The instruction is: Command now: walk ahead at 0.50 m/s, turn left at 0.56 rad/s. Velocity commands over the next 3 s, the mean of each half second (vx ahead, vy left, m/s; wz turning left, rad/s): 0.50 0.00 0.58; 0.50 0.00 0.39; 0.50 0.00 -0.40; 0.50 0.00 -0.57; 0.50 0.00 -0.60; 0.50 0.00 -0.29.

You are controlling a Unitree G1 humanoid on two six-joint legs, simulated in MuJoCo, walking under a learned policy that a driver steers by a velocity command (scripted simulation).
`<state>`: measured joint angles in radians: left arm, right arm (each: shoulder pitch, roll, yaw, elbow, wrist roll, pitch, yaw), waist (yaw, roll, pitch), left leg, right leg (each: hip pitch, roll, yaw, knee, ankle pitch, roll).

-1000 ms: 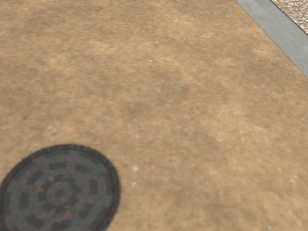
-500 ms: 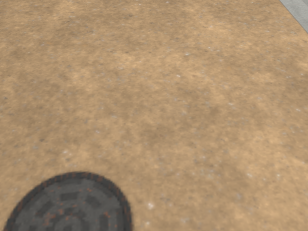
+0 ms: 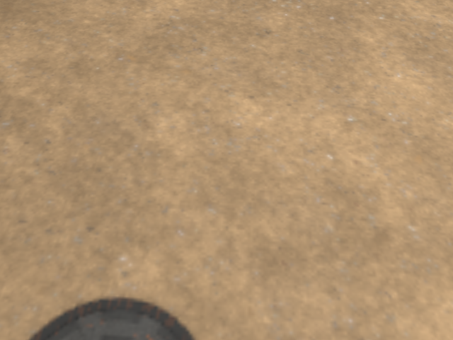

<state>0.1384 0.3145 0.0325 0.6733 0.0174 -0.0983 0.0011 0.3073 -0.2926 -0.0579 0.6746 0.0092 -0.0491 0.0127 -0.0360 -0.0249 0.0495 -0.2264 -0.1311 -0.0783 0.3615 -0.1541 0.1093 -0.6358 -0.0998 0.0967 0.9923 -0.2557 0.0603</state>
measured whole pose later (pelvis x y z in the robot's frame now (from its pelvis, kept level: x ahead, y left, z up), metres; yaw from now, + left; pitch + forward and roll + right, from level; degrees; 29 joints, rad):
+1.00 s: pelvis +0.50 +0.11 +0.00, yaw +29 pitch +0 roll +1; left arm 0.19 0.32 0.05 0.77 -0.02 -0.06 -0.01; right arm 0.29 -0.26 -0.05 0.71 -0.01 -0.08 0.03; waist -0.02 -0.05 0.04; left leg -0.15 -0.09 0.04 0.31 -0.17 0.10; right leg -0.66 -0.14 0.05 1.05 -0.18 0.03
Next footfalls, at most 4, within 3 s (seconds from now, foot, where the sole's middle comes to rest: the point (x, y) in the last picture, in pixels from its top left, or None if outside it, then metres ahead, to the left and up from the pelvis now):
0.22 right None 0.31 -0.15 -0.78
0.74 left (159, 324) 0.50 0.19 -0.78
1.30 right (180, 213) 0.88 0.14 -0.78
1.76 left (110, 164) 1.09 0.40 -0.78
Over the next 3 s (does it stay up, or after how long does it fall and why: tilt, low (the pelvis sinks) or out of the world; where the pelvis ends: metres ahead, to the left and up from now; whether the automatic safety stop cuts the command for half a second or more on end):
stays up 1.60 0.13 0.00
